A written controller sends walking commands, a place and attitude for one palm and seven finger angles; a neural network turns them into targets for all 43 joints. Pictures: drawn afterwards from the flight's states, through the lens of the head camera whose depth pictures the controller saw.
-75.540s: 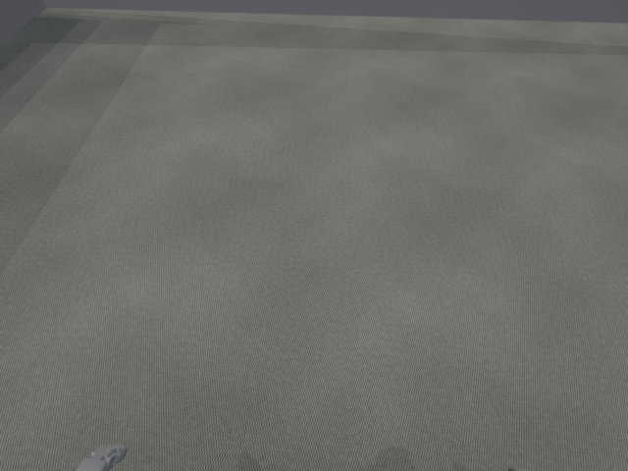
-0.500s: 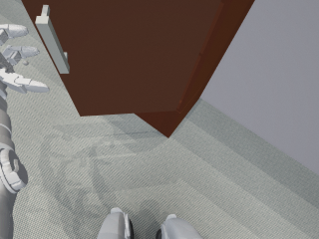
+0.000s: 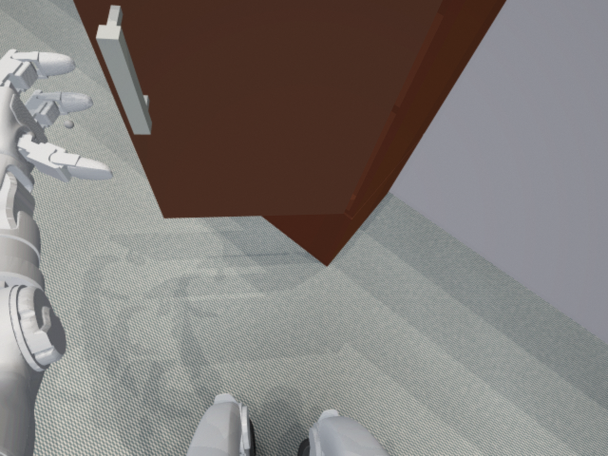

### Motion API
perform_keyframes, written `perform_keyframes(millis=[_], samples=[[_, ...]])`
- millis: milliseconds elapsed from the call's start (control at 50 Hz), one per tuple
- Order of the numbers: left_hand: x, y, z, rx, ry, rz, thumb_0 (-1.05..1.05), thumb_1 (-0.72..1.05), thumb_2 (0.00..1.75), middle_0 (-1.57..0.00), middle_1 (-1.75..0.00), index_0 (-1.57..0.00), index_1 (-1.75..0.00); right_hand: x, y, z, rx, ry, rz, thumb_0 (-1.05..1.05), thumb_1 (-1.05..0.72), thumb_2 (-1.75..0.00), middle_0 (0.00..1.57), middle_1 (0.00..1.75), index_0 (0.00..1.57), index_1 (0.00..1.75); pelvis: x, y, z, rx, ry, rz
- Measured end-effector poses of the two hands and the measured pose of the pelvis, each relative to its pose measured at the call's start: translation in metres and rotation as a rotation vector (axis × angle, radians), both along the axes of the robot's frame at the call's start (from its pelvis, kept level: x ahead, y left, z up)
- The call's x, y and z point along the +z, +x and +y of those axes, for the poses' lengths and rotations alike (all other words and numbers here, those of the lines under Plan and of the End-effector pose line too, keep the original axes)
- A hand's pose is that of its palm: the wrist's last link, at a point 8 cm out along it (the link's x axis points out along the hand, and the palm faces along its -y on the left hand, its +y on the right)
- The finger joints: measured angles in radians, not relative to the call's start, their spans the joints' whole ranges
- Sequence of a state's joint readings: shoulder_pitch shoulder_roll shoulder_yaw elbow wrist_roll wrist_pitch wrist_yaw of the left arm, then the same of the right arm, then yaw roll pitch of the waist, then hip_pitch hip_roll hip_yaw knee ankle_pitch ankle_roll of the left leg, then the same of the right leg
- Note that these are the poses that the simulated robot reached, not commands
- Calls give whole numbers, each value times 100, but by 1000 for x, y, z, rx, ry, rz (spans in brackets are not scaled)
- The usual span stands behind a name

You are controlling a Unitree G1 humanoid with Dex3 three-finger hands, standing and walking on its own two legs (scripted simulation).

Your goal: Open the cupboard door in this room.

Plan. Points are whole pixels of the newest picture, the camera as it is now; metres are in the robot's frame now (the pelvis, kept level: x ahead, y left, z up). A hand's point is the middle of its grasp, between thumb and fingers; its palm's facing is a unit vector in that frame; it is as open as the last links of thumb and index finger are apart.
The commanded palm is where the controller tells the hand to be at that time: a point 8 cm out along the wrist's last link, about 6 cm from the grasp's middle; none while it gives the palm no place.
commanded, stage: move the hooked fingers beside the handle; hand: left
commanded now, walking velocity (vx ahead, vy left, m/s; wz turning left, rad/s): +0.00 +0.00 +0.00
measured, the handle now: (130, 75) +0.58 +0.20 +0.09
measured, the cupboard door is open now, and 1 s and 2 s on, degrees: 44 44 43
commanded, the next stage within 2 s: slide the fingers in behind the handle in 0.10 s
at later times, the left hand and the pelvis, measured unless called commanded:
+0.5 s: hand (99, 119) +0.51 +0.23 +0.09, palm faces +0.04 -1.00 +0.01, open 14.0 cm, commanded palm +0.49 +0.27 +0.08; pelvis +0.00 +0.00 +0.00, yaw +0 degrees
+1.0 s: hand (113, 124) +0.50 +0.21 +0.09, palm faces +0.07 -1.00 +0.01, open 14.0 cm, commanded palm +0.48 +0.23 +0.08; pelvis +0.00 -0.01 +0.00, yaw +1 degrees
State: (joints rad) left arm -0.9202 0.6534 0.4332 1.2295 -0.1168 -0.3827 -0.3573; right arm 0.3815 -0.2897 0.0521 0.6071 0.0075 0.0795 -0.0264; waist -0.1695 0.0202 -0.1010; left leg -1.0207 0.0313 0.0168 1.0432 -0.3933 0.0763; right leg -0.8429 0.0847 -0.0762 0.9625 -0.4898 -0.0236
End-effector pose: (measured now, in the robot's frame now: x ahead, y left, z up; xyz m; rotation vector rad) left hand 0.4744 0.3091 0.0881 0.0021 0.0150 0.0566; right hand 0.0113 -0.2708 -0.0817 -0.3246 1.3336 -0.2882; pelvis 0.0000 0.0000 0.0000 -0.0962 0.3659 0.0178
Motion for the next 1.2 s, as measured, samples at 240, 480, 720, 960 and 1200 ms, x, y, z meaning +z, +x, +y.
perform_keyframes(millis=[240, 480, 720, 960, 1200], samples=[[0, 9, -7, -21, -5, 30, -1, -50, 30, -30, -120, -29, -120, -1, -27, 2, -38, 5, 67, 0, -91, -89, 21, 30, 20, 30, -1, -1, -1, -2, -2, 11], [-2, 12, -29, -20, -16, 24, -1, -50, 30, -30, -120, -30, -120, -3, -30, 4, -59, 32, 60, 0, -91, -89, 21, 30, 20, 30, 0, 2, -3, -10, 5, 3], [3, 6, -37, -7, -11, 7, -1, -50, 30, -30, -120, -30, -120, -6, -13, -1, -43, 49, 16, 0, -91, -89, 21, 30, 20, 30, 1, 4, -9, -8, 13, -11], [1, 0, -48, 7, -13, -9, -1, -50, 30, -29, -121, -30, -120, -9, -4, -7, -14, 53, 4, 0, -91, -89, 21, 30, 20, 30, 0, 2, -13, 3, 15, -15], [2, -1, -51, 30, -1, -7, -1, -50, 30, -27, -122, -27, -121, -14, -8, -7, 4, 67, 26, 0, -91, -89, 21, 30, 20, 30, -2, 0, -15, 22, 13, -10]])
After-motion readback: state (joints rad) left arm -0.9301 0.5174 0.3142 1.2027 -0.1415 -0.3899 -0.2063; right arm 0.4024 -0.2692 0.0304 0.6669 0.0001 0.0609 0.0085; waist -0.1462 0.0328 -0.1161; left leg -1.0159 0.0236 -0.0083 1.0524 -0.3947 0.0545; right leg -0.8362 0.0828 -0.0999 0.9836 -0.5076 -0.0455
